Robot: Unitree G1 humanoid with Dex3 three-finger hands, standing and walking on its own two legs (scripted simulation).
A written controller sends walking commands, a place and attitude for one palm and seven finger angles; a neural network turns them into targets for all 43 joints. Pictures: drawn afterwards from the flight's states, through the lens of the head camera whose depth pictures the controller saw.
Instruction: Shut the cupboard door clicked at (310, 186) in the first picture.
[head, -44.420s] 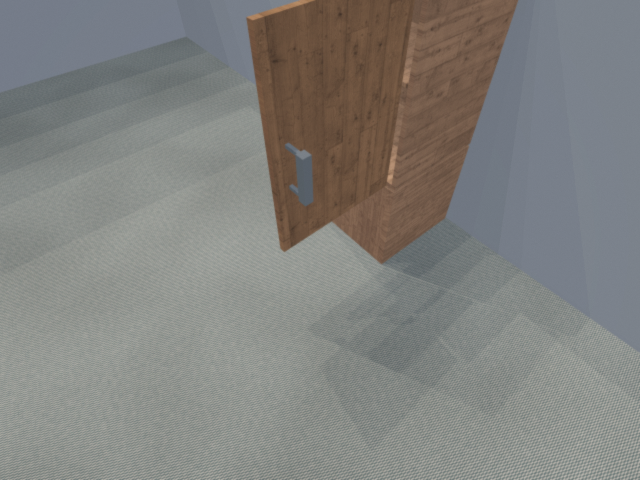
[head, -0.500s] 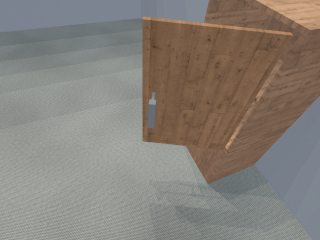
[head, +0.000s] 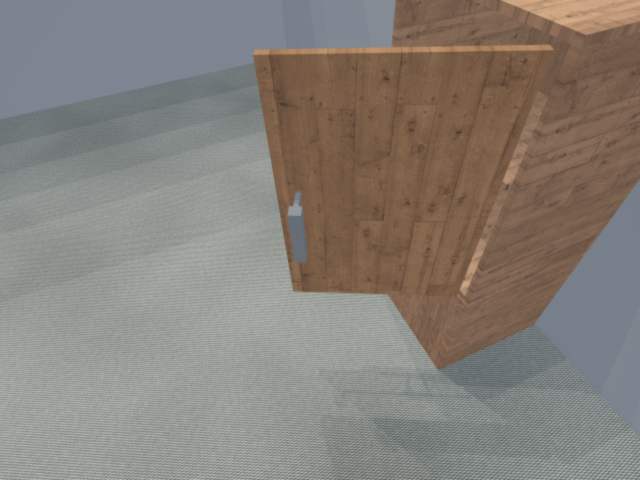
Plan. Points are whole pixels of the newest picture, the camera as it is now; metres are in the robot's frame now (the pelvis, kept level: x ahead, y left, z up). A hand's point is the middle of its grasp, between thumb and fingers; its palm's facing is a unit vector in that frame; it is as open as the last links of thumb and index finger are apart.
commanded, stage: look again from close up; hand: left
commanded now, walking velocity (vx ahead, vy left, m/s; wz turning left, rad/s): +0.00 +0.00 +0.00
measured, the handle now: (299, 227) +0.58 +0.08 -0.07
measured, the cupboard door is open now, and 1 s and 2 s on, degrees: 63 63 63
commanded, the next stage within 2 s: shuffle to correct the standing spot in 0.32 s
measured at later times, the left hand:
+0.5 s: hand out of the picture +0.00 +0.13 -0.17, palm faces +0.00 -0.98 -0.20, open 7.3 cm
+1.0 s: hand out of the picture +0.08 +0.10 -0.17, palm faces +0.07 -0.97 -0.22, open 7.3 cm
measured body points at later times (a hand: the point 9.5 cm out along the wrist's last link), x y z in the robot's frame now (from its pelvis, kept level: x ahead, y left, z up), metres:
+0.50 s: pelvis +0.00 -0.04 +0.00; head +0.01 -0.05 +0.45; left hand +0.00 +0.18 -0.15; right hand +0.00 -0.26 -0.16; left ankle +0.00 +0.10 -0.74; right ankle -0.01 -0.13 -0.74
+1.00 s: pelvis +0.08 -0.07 -0.01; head +0.11 -0.09 +0.44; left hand +0.07 +0.16 -0.16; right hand +0.04 -0.28 -0.17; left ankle +0.02 +0.06 -0.67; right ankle +0.03 -0.13 -0.74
